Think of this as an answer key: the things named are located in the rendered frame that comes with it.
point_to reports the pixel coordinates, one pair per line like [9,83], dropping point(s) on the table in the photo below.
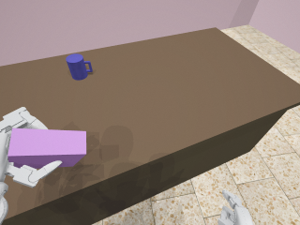
[156,112]

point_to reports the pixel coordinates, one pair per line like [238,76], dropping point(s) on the left robot hand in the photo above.
[25,175]

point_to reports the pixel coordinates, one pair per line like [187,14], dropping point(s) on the sponge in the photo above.
[37,148]

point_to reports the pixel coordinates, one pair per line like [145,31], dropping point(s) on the right robot hand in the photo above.
[238,216]

